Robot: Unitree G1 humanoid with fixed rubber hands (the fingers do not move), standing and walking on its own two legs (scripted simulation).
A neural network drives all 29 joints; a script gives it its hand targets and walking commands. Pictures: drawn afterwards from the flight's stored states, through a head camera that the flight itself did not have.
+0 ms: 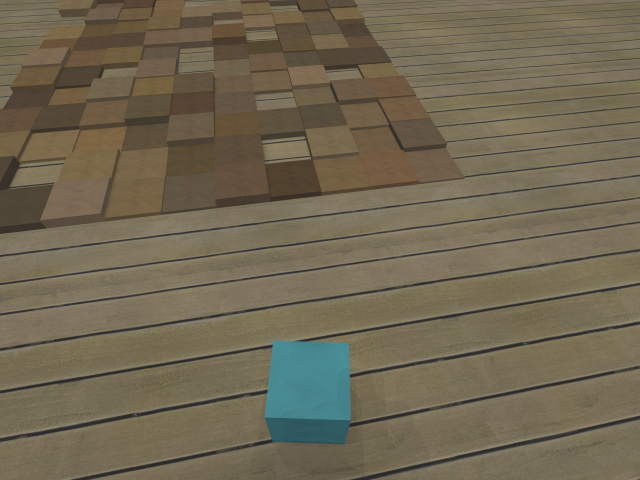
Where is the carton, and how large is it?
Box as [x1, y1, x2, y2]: [265, 341, 350, 443]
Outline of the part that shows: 273,341 265,409 265,419 272,441 344,443 350,421 348,343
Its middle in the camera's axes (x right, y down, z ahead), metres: -0.03 +0.44 +1.09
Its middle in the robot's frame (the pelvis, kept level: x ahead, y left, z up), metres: +0.42 +0.02 -0.65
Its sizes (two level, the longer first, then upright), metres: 0.210 0.200 0.250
